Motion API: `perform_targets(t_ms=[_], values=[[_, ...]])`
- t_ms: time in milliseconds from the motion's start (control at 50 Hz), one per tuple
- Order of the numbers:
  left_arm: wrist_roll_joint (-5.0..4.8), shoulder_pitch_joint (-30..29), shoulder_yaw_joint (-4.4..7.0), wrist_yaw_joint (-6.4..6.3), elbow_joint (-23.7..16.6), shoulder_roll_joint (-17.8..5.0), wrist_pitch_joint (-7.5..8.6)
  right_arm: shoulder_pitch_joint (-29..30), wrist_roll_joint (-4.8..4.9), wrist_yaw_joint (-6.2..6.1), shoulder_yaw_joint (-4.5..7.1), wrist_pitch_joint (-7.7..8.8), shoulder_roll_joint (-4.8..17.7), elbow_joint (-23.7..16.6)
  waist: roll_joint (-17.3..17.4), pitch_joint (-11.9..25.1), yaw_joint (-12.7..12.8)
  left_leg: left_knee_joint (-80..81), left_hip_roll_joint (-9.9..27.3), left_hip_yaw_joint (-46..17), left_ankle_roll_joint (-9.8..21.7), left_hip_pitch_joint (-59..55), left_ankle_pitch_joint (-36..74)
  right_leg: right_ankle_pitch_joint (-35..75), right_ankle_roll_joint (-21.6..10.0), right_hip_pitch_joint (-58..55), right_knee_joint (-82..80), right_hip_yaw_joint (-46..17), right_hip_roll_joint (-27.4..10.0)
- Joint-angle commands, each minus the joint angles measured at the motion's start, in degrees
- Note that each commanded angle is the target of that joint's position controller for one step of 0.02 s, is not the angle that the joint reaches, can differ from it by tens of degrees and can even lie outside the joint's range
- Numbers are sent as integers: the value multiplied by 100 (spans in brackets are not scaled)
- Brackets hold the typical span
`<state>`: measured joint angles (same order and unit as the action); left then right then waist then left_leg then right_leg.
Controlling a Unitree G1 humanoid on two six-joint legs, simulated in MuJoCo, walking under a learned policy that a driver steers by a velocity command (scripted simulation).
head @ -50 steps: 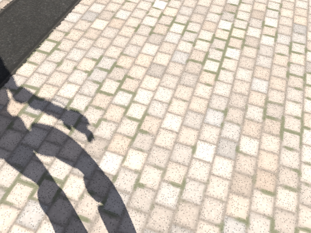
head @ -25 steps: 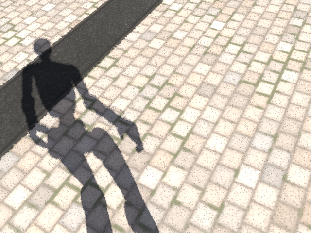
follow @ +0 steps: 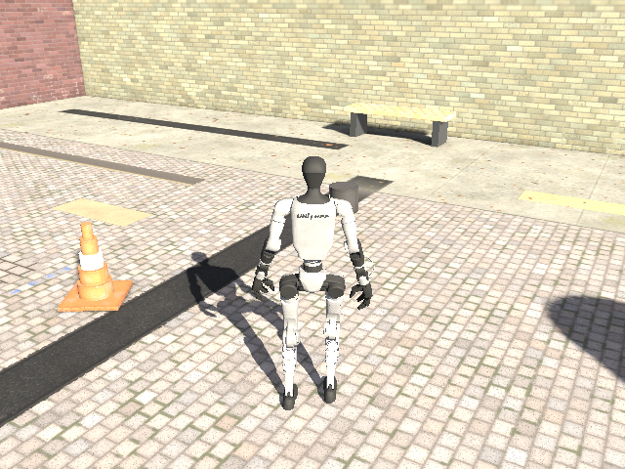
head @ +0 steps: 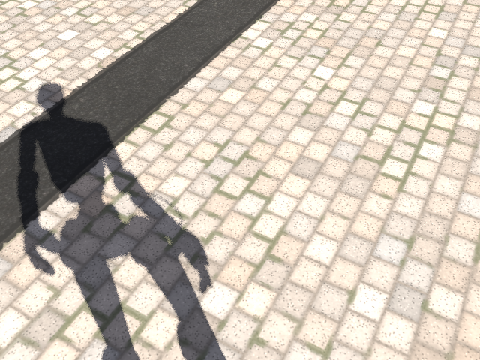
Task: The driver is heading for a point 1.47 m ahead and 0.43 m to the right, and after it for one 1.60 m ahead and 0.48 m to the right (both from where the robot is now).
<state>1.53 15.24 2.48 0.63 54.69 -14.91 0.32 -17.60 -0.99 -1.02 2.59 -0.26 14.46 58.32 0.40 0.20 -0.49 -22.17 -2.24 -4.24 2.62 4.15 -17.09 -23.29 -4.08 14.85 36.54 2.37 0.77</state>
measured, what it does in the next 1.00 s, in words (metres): walks ahead, turning right: left foot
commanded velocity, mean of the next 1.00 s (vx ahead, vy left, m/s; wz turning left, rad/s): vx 0.42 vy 0.00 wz -0.22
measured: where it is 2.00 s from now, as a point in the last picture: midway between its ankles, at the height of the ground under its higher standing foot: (253, 349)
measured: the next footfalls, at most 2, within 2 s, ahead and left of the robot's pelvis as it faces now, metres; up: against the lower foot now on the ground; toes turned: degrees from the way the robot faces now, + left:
left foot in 0.52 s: +0.40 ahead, +0.08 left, +0.00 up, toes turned +1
right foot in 1.04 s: +0.63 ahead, -0.12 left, +0.00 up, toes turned -22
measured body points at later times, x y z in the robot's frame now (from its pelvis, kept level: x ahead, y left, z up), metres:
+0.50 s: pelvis +0.21 -0.01 -0.02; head +0.25 -0.01 +0.43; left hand +0.10 +0.22 -0.16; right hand +0.43 -0.22 -0.12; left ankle +0.36 +0.08 -0.73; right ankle +0.02 -0.10 -0.74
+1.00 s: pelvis +0.48 -0.01 -0.01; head +0.52 -0.03 +0.43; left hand +0.71 +0.15 -0.14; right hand +0.37 -0.23 -0.16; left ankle +0.36 +0.08 -0.74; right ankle +0.60 -0.12 -0.72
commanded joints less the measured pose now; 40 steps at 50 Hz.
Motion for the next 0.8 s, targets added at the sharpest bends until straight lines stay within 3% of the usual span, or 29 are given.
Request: perform_targets(t_ms=[20,40,60,80,100,120,140,200,240,340,420,460,500,520,540,560,580,600,620,660,720,800], values=[[-45,236,82,25,-166,-265,231,632,68,34,209,153,902,-326,563,-726,427,1007,1138,-1149,816,1411,-1536,605,-88,-789,-990,236,70],[-42,816,133,-13,82,-349,253,715,36,38,194,173,802,-370,257,-609,637,442,851,-867,688,2000,-1491,567,-71,-1721,-1303,140,175],[25,1487,213,-80,239,-675,305,862,-6,57,98,225,466,-491,-719,-455,898,-1002,368,-228,470,2748,-1229,-438,-196,-2469,-2118,-1249,-757],[-2,2018,336,-74,338,-1256,323,983,10,97,10,278,152,-717,-1828,-300,966,-2532,-305,506,296,3701,-1408,-2163,-685,-2718,-3195,-3761,-2084],[13,1644,288,-72,346,-1064,272,963,-105,117,104,280,585,-699,-1096,-695,627,-3402,19,93,377,3785,-1289,-2513,-977,-1992,-3260,-4103,-2332],[-5,1025,209,-50,131,-777,297,934,-86,185,114,307,602,-638,-517,-968,304,-3676,309,-14,410,3763,-686,-2138,-910,-1582,-3190,-3550,-2081],[-22,724,167,-39,38,-632,351,788,-60,248,88,343,503,-535,-362,-910,144,-3665,462,40,364,3600,-240,-1429,-764,-1459,-3202,-2960,-1781],[-50,909,76,-67,170,-422,491,768,-155,338,57,321,379,-441,-414,-576,105,-3599,586,371,141,3413,502,773,-561,-1691,-3113,-1740,-1276],[-74,1273,43,-73,349,-371,525,1034,-141,346,36,273,315,-537,-457,-554,165,-3516,595,542,14,3656,653,1828,-605,-1858,-3002,-1382,-1219],[-54,1559,-29,-104,522,-300,514,2162,-86,345,-76,241,133,-999,-537,-789,365,-2278,471,917,-165,3599,1101,3183,-653,-1609,-2963,-826,-1059],[-48,1635,-29,-129,639,-371,527,2529,-36,317,-107,255,163,-1240,-607,-860,387,-1354,313,1051,68,2923,1295,3990,-641,-1629,-2867,-751,-1211],[-55,1388,-14,-144,621,-464,524,2145,-29,251,-49,294,296,-1211,-587,-676,99,-1116,150,1002,256,2323,1113,5281,-556,-1777,-2350,-748,-1288],[-70,1144,21,-140,577,-590,500,739,-21,137,90,385,546,-795,-510,96,-493,-714,-124,1004,452,755,993,6344,-380,-1747,-815,-647,-1120],[-108,1075,8,-116,517,-551,495,-201,-103,60,196,450,783,-544,-356,617,-869,-507,327,579,580,-666,944,5233,-298,-904,434,-554,-878],[-204,1450,-109,-73,326,-5,480,-937,-273,-3,332,480,1353,-510,577,1512,-794,-290,2051,-1506,883,-2185,-377,2348,-158,528,2345,-270,-310],[-252,1859,-48,-96,407,-8,424,-703,-181,73,350,399,1384,-533,1146,1850,-505,726,2857,-3677,1343,-2268,-1028,-562,-138,1595,3719,-440,354],[-120,1424,63,-119,353,-376,368,-13,-45,105,282,372,995,-655,484,888,-273,922,2614,-3042,1206,-1370,-1532,-46,-207,1929,3976,-649,-121],[-90,973,70,-75,255,-310,374,496,-5,122,168,423,545,-759,178,177,-176,1124,2358,-2142,1068,-466,-1184,441,-218,1895,3731,-617,-343],[-91,832,63,-44,230,-131,356,658,-23,123,116,486,346,-733,146,-194,-33,1299,2081,-1420,871,132,-485,662,-218,1700,3457,-602,-510],[31,831,88,45,202,-17,214,518,-26,63,51,588,149,-579,287,-301,189,1380,1761,-493,650,619,491,783,-150,1372,3197,-577,-646],[22,483,107,126,2,99,69,135,28,53,66,726,218,-441,283,-342,253,1508,1699,191,615,543,1226,1130,-77,1747,3014,-452,-711],[2,-429,84,214,-376,99,31,-224,-3,29,52,741,225,-341,258,-559,144,1564,1504,926,501,334,1891,2009,20,2411,2257,-232,-729]])
Velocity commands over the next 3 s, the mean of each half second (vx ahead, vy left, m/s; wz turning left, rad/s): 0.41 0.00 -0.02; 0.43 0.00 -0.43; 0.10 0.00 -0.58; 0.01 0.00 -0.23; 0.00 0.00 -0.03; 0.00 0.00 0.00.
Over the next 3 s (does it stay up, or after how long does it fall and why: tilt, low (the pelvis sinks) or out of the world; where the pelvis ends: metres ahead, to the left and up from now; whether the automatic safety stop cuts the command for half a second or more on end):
stays up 0.59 0.00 0.00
